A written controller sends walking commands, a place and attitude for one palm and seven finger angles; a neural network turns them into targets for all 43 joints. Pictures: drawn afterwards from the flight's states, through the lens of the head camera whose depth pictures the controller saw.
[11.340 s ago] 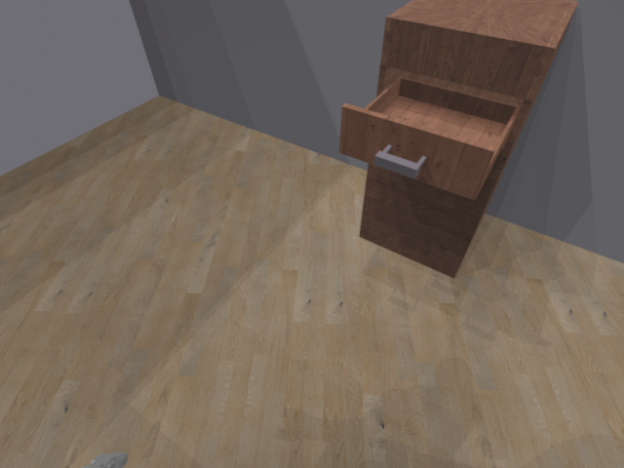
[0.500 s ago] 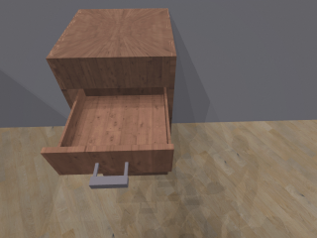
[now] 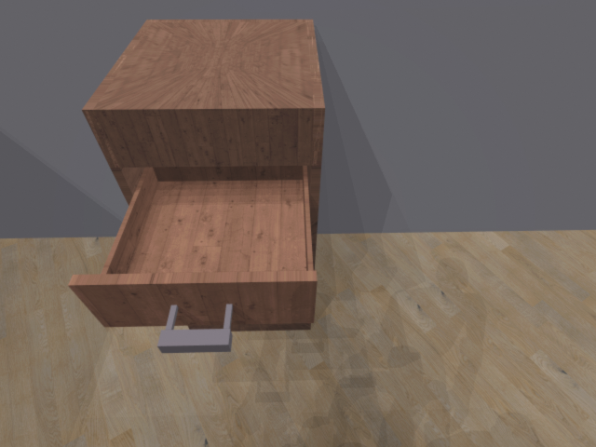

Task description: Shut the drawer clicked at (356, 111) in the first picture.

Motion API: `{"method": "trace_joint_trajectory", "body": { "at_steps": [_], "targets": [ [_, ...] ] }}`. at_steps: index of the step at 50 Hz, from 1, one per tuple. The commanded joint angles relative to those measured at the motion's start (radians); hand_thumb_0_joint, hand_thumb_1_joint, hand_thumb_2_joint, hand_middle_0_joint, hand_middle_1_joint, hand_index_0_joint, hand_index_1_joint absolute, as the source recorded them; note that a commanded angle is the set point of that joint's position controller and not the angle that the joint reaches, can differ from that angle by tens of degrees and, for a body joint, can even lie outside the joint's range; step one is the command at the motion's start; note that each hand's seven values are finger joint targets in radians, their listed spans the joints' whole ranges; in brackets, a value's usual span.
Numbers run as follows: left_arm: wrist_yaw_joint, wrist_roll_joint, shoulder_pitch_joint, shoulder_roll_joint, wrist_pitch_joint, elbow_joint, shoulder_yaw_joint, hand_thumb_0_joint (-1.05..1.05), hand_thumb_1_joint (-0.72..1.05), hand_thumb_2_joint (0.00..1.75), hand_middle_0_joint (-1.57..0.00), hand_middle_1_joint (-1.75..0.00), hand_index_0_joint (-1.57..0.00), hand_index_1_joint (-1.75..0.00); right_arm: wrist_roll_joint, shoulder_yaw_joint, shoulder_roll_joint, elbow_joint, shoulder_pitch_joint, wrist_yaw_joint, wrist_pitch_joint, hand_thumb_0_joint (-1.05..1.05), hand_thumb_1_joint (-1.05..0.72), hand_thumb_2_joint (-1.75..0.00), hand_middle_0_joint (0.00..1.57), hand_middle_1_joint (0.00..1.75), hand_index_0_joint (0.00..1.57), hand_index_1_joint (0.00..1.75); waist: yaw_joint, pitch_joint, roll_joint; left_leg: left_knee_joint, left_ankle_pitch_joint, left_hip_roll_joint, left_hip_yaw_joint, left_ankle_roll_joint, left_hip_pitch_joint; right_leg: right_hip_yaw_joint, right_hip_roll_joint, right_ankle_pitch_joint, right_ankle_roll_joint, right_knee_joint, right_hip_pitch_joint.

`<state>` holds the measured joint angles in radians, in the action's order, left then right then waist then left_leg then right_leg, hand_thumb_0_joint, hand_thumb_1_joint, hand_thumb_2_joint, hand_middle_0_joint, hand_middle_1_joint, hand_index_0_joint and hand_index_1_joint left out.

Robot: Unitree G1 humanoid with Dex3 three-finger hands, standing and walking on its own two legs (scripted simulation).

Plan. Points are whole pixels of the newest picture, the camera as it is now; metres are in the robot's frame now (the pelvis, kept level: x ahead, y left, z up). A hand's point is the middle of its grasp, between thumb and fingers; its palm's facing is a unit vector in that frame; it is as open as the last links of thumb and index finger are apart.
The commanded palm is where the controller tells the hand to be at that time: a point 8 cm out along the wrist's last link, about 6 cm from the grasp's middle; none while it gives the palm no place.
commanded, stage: look again from close up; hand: left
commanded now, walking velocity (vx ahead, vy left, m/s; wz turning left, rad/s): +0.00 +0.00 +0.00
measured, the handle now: (198, 326) +0.31 +0.19 -0.08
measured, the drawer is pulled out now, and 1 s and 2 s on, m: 0.28 0.28 0.28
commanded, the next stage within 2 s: raise the hand and make a fist in 0.10 s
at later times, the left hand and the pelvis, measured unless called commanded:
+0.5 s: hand (216, 386) +0.19 +0.12 +0.01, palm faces +0.09 -1.00 +0.04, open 6.6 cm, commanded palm +0.09 +0.19 -0.05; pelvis -0.02 -0.03 -0.03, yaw +1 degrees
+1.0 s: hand (223, 428) +0.16 +0.11 -0.04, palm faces -0.04 -1.00 +0.00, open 4.0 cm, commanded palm +0.10 +0.19 -0.02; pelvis -0.04 -0.06 -0.08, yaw +3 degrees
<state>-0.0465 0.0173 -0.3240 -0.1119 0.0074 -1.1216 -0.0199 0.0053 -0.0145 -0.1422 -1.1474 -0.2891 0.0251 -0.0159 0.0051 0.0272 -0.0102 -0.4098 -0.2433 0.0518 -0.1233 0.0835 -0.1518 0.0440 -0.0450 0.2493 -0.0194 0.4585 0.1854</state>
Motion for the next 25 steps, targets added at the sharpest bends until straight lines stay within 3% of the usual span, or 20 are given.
{"method": "trace_joint_trajectory", "body": {
  "at_steps": [1,9,10,11,12,13,14,15,16,17,18,19,20,21,22,23,25],
  "targets": [
    [-0.011,0.001,-0.082,-0.094,0.010,0.020,0.013,0.00,0.90,0.90,-0.20,-0.30,-0.20,-0.30,-0.001,0.020,-0.087,0.008,-0.074,0.005,-0.010,0.00,-0.90,-0.90,0.20,0.30,0.20,0.30,-0.007,0.072,0.037,0.099,0.085,-0.165,0.180,-0.024,-0.008,-0.085,-0.072,-0.069,0.045,-0.085,0.076],
    [-0.011,-0.001,-0.082,-0.099,0.014,0.028,0.013,0.00,0.90,0.90,-0.20,-0.30,-0.20,-0.30,-0.002,0.019,-0.077,-0.001,-0.072,0.004,-0.011,0.00,-0.90,-0.90,0.20,0.30,0.20,0.30,-0.005,0.057,0.026,0.081,0.119,-0.165,0.169,-0.025,-0.001,-0.095,-0.075,-0.098,0.049,-0.091,0.067],
    [-0.038,0.010,-0.092,-0.130,0.030,-0.001,0.013,0.00,0.90,0.90,-0.20,-0.30,-0.20,-0.30,-0.003,0.014,-0.113,0.087,-0.005,-0.002,-0.021,0.00,-0.90,-0.90,0.20,0.30,0.20,0.30,0.006,0.054,0.114,-0.090,0.294,-0.191,0.155,-0.055,-0.109,-0.087,-0.096,-0.332,0.039,-0.055,0.029],
    [-0.034,-0.180,0.600,-0.306,0.232,1.544,0.091,0.00,0.90,0.90,-0.22,-0.32,-0.22,-0.32,-0.046,0.048,-0.301,0.465,-0.008,0.036,-0.163,0.00,-0.90,-0.90,0.20,0.30,0.20,0.30,-0.105,-0.458,-0.095,-0.002,0.306,-0.078,0.168,-0.075,0.195,-0.016,0.020,-0.250,0.042,0.028,-0.001],
    [-0.082,-0.108,0.225,-0.251,0.173,1.313,0.082,0.00,0.90,0.90,-0.24,-0.34,-0.24,-0.34,-0.042,0.011,-0.211,0.398,0.081,0.063,-0.261,0.00,-0.90,-0.90,0.20,0.30,0.20,0.30,-0.016,-0.434,-0.232,0.034,0.407,-0.121,0.154,-0.092,0.215,-0.009,0.037,-0.053,0.063,0.098,0.038],
    [-0.128,-0.120,0.142,-0.179,0.117,1.198,0.033,0.00,0.90,0.90,-0.26,-0.37,-0.26,-0.37,-0.036,0.034,-0.213,0.338,0.067,0.056,-0.303,0.00,-0.90,-0.90,0.20,0.30,0.20,0.30,-0.028,-0.330,-0.227,0.051,0.323,-0.117,0.155,-0.124,0.128,0.014,0.037,0.045,0.051,0.123,0.101],
    [-0.128,-0.118,-0.123,0.020,0.016,0.980,-0.080,0.00,0.90,0.90,-0.28,-0.39,-0.28,-0.39,-0.048,0.031,-0.171,0.318,0.039,0.038,-0.309,0.00,-0.90,-0.90,0.20,0.30,0.20,0.30,-0.036,-0.153,-0.135,0.066,0.205,-0.122,0.179,-0.107,0.016,0.026,0.026,0.075,0.045,0.124,0.175],
    [-0.105,-0.161,-0.023,0.056,0.029,1.181,-0.132,0.00,0.90,0.90,-0.30,-0.41,-0.30,-0.41,-0.052,0.028,-0.204,0.395,0.048,0.034,-0.319,0.00,-0.90,-0.90,0.20,0.30,0.20,0.30,-0.040,-0.065,-0.120,0.040,0.116,-0.111,0.193,-0.093,-0.063,0.043,0.020,0.047,0.044,0.104,0.169],
    [-0.095,-0.159,-0.009,-0.002,0.067,1.228,-0.088,0.00,0.90,0.90,-0.32,-0.43,-0.32,-0.43,-0.050,0.041,-0.228,0.423,0.073,0.039,-0.338,0.00,-0.90,-0.90,0.20,0.30,0.20,0.30,-0.051,-0.031,-0.065,-0.005,0.051,-0.104,0.198,-0.086,-0.108,0.048,0.023,0.033,0.044,0.070,0.191],
    [-0.082,-0.145,-0.028,-0.002,0.110,1.219,-0.089,0.00,0.90,0.90,-0.34,-0.45,-0.34,-0.45,-0.035,0.046,-0.236,0.459,0.084,0.036,-0.354,0.00,-0.90,-0.90,0.20,0.30,0.20,0.30,-0.063,0.005,0.002,-0.056,0.001,-0.080,0.194,-0.073,-0.168,0.051,0.024,0.041,0.044,0.052,0.222],
    [-0.069,-0.140,-0.101,-0.015,0.144,1.151,-0.043,0.00,0.90,0.90,-0.36,-0.47,-0.36,-0.47,-0.024,0.058,-0.238,0.494,0.083,0.028,-0.356,0.00,-0.90,-0.90,0.20,0.30,0.20,0.30,-0.062,0.016,0.129,-0.102,-0.021,-0.068,0.193,-0.065,-0.221,0.058,0.029,0.078,0.047,0.056,0.256],
    [-0.036,-0.144,-0.200,0.009,0.188,1.080,-0.033,0.00,0.90,0.90,-0.38,-0.50,-0.38,-0.50,-0.018,0.068,-0.236,0.520,0.083,0.019,-0.350,0.00,-0.90,-0.90,0.20,0.30,0.20,0.30,-0.035,0.012,0.265,-0.149,-0.035,-0.066,0.183,-0.067,-0.279,0.066,0.039,0.123,0.044,0.086,0.308],
    [0.009,-0.166,-0.312,0.039,0.247,1.010,-0.023,0.00,0.90,0.90,-0.40,-0.52,-0.40,-0.52,-0.017,0.077,-0.229,0.560,0.111,0.009,-0.348,0.00,-0.90,-0.90,0.20,0.30,0.20,0.30,-0.006,0.017,0.348,-0.199,-0.054,-0.063,0.172,-0.071,-0.354,0.074,0.042,0.164,0.041,0.128,0.354],
    [0.061,-0.191,-0.410,0.026,0.315,0.989,0.024,0.00,0.90,0.90,-0.42,-0.54,-0.42,-0.54,-0.016,0.087,-0.224,0.589,0.131,-0.001,-0.341,0.00,-0.90,-0.90,0.20,0.30,0.20,0.30,0.027,-0.013,0.395,-0.244,-0.062,-0.054,0.151,-0.076,-0.418,0.067,0.044,0.180,0.041,0.166,0.372],
    [0.122,-0.218,-0.479,0.019,0.387,1.012,0.053,0.00,0.90,0.90,-0.44,-0.56,-0.44,-0.56,-0.014,0.095,-0.220,0.622,0.152,-0.014,-0.334,0.00,-0.90,-0.90,0.20,0.30,0.20,0.30,0.054,-0.047,0.385,-0.281,-0.052,-0.045,0.131,-0.083,-0.460,0.060,0.046,0.150,0.043,0.211,0.366],
    [0.173,-0.228,-0.521,-0.039,0.457,0.997,0.129,0.00,0.90,0.90,-0.46,-0.58,-0.46,-0.58,-0.016,0.107,-0.220,0.634,0.161,-0.033,-0.324,0.00,-0.90,-0.90,0.20,0.30,0.20,0.30,0.082,-0.085,0.278,-0.314,-0.013,-0.035,0.116,-0.096,-0.473,0.047,0.041,0.068,0.058,0.262,0.342],
    [0.257,-0.242,-0.510,-0.095,0.573,1.055,0.191,0.00,0.90,0.90,-0.50,-0.62,-0.50,-0.62,-0.007,0.118,-0.225,0.704,0.211,-0.059,-0.304,0.00,-0.90,-0.90,0.20,0.30,0.20,0.30,0.088,-0.156,0.091,-0.402,0.026,-0.021,0.088,-0.104,-0.503,0.044,0.036,-0.048,0.070,0.376,0.350]
  ]
}}
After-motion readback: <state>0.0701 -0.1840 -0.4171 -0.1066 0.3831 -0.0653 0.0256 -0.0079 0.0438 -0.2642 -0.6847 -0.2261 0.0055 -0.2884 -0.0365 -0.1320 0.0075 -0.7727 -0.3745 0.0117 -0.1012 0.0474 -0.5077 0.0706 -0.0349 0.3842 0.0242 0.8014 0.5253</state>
